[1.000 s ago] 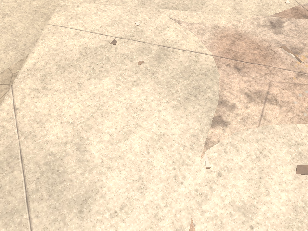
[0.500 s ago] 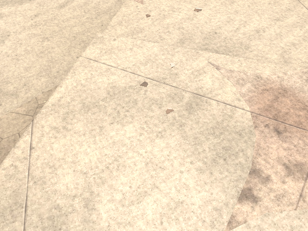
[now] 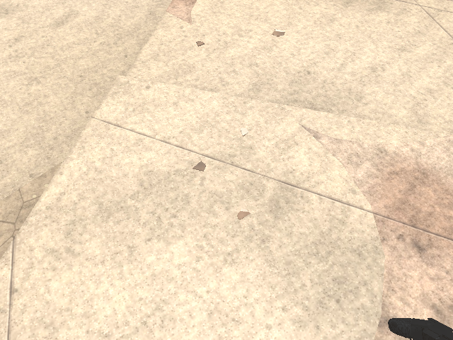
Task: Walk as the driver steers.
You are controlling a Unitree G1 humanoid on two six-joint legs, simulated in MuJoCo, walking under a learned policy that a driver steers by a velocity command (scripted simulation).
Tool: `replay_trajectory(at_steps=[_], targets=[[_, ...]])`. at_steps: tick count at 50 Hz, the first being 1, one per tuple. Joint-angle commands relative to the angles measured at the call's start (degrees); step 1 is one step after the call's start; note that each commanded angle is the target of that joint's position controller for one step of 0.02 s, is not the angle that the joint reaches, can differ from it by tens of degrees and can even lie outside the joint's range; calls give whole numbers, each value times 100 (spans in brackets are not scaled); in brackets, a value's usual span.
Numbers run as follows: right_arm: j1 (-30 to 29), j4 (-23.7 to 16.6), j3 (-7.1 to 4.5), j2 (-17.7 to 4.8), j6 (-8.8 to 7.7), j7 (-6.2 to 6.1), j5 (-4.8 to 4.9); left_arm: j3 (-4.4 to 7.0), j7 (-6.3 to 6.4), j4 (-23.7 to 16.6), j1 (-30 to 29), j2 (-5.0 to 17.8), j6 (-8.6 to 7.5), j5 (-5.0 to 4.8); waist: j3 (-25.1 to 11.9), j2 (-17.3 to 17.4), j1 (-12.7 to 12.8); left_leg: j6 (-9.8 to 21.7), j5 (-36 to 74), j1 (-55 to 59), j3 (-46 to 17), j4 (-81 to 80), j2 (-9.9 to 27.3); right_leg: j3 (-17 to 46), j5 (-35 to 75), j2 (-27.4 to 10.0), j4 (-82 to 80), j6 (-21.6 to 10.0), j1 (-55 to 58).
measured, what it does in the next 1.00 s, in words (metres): walks ahead, turning right: right foot, then left foot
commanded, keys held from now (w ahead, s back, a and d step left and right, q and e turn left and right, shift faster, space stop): w+e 0.56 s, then w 0.42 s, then w+q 0.02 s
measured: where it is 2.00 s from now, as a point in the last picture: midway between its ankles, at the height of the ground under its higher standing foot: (326, 199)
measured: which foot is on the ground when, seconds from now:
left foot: down 0.00-0.42, up 0.44-0.92, down 0.94-1.00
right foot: up 0.00-0.40, down 0.42-0.96, up 0.98-1.00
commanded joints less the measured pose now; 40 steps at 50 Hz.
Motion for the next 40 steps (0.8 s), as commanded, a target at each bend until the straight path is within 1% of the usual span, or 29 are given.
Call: replay_trajectory(at_steps=[1,2,3,4,6,7,9,11,13,16,17,18,19,20,21,22,23,24,25,26,27,28,29,31,33,35,36,38,40], targets=[[969,74,-222,-612,32,-27,-7,178,7,-655,-465,628,-75,32,-392,722,-604,1016,-131,2407,-2053,-1535,1766,141,643,-641,972,52,-2536],[795,104,-204,-548,13,-23,-40,188,-18,-673,-431,527,-7,27,-213,833,-440,963,121,1969,-1637,-1743,1621,148,835,-768,826,70,-2272],[704,146,-223,-552,-16,-20,-38,173,-37,-695,-410,409,56,10,-129,880,-359,967,334,1697,-1362,-1911,1569,100,946,-809,742,96,-2104],[674,196,-247,-594,-51,-21,-28,159,-48,-738,-446,311,107,13,-66,810,-309,1008,618,1557,-1119,-2029,1573,74,1050,-832,666,131,-2082],[678,303,-307,-739,-92,-43,-27,151,-51,-869,-634,255,166,53,40,629,-270,1060,1070,1498,-714,-2162,1614,98,1385,-862,339,199,-2235],[714,361,-331,-800,-91,-59,-30,143,-64,-927,-751,241,173,71,65,570,-288,1065,1227,1551,-518,-2186,1616,97,1625,-869,94,223,-2307],[740,444,-359,-902,-61,-92,-30,116,-128,-1004,-995,198,154,66,99,520,-351,980,1350,1636,-84,-2201,1521,6,2237,-850,-551,204,-2243],[810,515,-384,-1015,-24,-120,-5,79,-210,-1120,-1396,149,122,68,196,475,-497,881,1357,1683,270,-2192,1467,-188,2730,-789,-1231,142,-2071],[966,601,-416,-1136,22,-134,40,63,-279,-1273,-1780,149,117,72,293,436,-636,811,1293,1876,468,-2161,1533,-379,2811,-728,-1694,63,-1992],[1132,727,-475,-1300,118,-131,141,87,-356,-1509,-2142,252,139,62,423,466,-700,675,1462,2393,641,-1945,1714,-564,2363,-653,-2116,-137,-2023],[1145,753,-495,-1363,158,-134,169,112,-374,-1566,-2162,307,147,72,403,500,-659,620,1899,2547,720,-1740,1750,-679,2084,-563,-2208,-233,-1921],[1117,757,-520,-1455,194,-144,192,157,-381,-1594,-2065,391,161,86,284,586,-550,556,2802,2647,828,-1387,1744,-849,1774,-390,-2264,-349,-1625],[1086,752,-543,-1543,236,-160,220,235,-372,-1555,-1747,521,181,100,30,674,-334,481,3813,2681,954,-785,1693,-1054,1514,-143,-2309,-478,-1089],[1003,737,-531,-1532,288,-174,246,380,-345,-1352,-945,734,193,86,-385,586,141,339,4400,2462,1164,310,1501,-1226,1731,176,-2660,-661,-9],[1121,694,-445,-1329,279,-202,162,595,-251,-1066,86,1156,235,68,-931,270,569,93,3595,1387,1232,1852,1265,-802,1980,159,-2754,-904,1736],[1529,363,-187,-530,180,-155,-124,722,-161,-1058,137,1911,232,7,-1204,-1430,46,-319,-1377,-1250,1093,4055,315,2184,1511,-1396,-3176,-1800,3569],[1240,243,-144,-720,-50,-89,34,607,-204,-1311,247,1706,115,50,-2317,-1150,260,-318,-2506,-2058,-431,5046,-165,4466,536,-2062,-4237,-2414,4157],[642,96,-249,-1124,-166,-35,271,483,-241,-1245,121,1271,22,101,-1654,-600,416,-184,-1974,-2614,-668,5083,144,3746,747,-1921,-4380,-2052,3852],[502,61,-201,-1045,-229,-41,252,426,-234,-1234,-113,1086,-23,87,-1105,-361,238,-69,-1496,-2547,-619,4644,379,2994,1135,-1681,-4319,-1842,3096],[499,137,-209,-1030,-237,-91,101,361,-219,-1296,-545,894,-29,96,-743,12,-32,-74,-1161,-2163,-625,4132,586,2425,1725,-1454,-4311,-1652,2257],[579,178,-260,-1104,-185,-107,12,296,-199,-1394,-841,727,-33,155,-594,-45,-256,-88,-957,-1695,-662,3764,712,2034,2331,-1286,-4406,-1576,1627],[654,184,-277,-1103,-109,-92,-7,279,-182,-1462,-972,704,-32,192,-528,-102,-382,-126,-848,-1410,-659,3576,726,1897,2580,-1198,-4536,-1581,1258],[738,224,-265,-1016,-44,-83,-22,276,-161,-1446,-1007,699,-52,189,-507,-79,-440,-197,-767,-1295,-585,3364,726,1721,2898,-1180,-4612,-1612,1058],[642,234,-206,-825,49,-85,-56,278,-99,-1340,-886,751,-89,169,-367,-19,-437,-345,-360,-1245,-446,2846,687,1264,3352,-1069,-4743,-1602,728],[260,157,-131,-664,71,-72,-64,280,-38,-1203,-711,789,-95,151,-202,-71,-292,-429,437,-1262,-393,2043,647,900,3387,-908,-4823,-1451,629],[-123,96,-84,-583,58,-33,-31,271,-15,-1088,-561,797,-91,132,-98,-168,-114,-429,1249,-1061,-346,1209,526,642,3029,-746,-4837,-1253,580],[-307,61,-67,-561,47,-10,-6,270,-12,-1032,-477,815,-92,126,-39,-205,-26,-413,1551,-947,-319,869,458,607,2774,-734,-4849,-1192,570],[-629,-23,-59,-589,20,37,52,277,-22,-900,-275,873,-98,107,107,-241,125,-363,1795,-863,-305,478,373,710,2400,-853,-4864,-1168,677],[-862,-122,-74,-664,-13,83,76,280,-30,-775,-104,879,-84,91,226,-243,212,-254,1621,-1046,-347,201,345,874,2375,-1029,-4709,-1164,1081]])
Keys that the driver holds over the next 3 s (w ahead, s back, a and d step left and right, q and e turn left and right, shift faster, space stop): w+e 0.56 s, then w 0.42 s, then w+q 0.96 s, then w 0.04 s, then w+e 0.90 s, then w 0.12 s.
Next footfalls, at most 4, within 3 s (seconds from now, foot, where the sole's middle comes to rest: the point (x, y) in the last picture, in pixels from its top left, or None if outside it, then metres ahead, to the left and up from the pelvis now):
0.42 right None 0.34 -0.19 -0.77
0.94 left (276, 273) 0.68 -0.10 -0.77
1.42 right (367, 235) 0.84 -0.41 -0.77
1.92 left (289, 163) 1.14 -0.16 -0.77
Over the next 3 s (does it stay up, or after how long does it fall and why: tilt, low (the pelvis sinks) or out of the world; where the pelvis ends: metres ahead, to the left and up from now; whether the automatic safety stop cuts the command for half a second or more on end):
stays up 1.64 -0.25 -0.06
